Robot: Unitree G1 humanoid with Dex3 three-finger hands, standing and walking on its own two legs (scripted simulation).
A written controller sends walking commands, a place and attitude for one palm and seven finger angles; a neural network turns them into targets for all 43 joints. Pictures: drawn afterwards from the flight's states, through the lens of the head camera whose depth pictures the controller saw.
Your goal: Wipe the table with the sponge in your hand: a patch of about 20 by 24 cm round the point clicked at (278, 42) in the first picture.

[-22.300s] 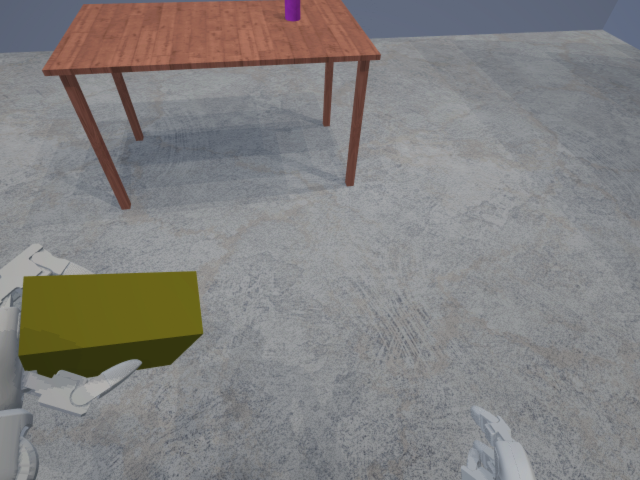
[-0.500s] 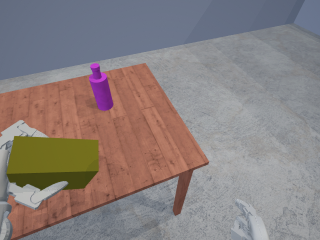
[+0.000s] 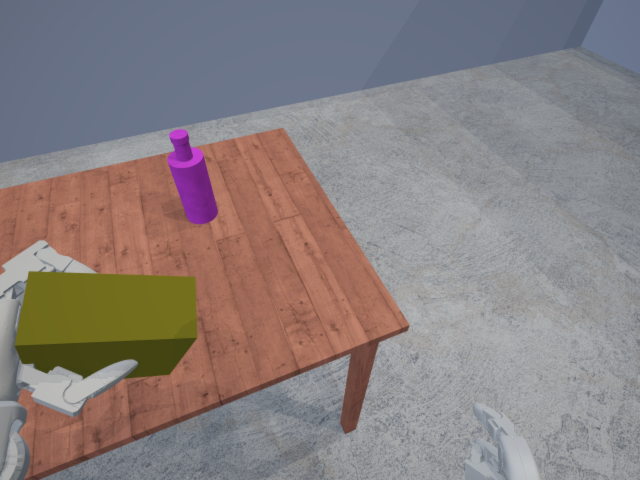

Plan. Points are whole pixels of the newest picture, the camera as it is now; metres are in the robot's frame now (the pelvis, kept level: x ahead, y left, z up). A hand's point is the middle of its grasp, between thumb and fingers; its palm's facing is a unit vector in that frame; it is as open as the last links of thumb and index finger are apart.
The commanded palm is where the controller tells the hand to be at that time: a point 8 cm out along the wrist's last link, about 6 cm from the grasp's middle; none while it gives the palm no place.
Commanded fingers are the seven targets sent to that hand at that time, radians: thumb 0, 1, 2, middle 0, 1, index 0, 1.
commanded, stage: shuffle to correct the standing spot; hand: left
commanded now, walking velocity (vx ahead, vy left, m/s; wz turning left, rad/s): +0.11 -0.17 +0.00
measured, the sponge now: (137, 331) +0.23 +0.20 +0.13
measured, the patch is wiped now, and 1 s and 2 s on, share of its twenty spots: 0.00 0.00 0.00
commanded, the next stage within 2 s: none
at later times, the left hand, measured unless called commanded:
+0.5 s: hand (72, 337) +0.21 +0.24 +0.16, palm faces +0.33 -0.86 -0.39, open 10.3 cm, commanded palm +0.15 +0.28 +0.18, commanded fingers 0.00 0.10 1.30 -1.20 -1.60 -1.20 -1.60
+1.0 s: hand (62, 346) +0.20 +0.24 +0.16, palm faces +0.34 -0.86 -0.39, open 10.3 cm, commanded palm +0.15 +0.29 +0.18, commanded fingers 0.00 0.10 1.30 -1.20 -1.60 -1.20 -1.60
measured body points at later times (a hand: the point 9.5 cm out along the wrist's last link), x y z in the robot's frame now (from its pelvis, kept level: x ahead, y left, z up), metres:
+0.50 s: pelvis +0.00 +0.00 +0.00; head +0.00 -0.01 +0.45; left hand +0.19 +0.28 +0.18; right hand +0.17 -0.23 -0.08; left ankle +0.00 +0.16 -0.73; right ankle -0.02 -0.02 -0.74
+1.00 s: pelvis -0.01 +0.00 +0.00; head -0.01 +0.00 +0.45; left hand +0.18 +0.29 +0.18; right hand +0.17 -0.22 -0.08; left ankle +0.00 +0.16 -0.73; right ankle -0.02 -0.02 -0.74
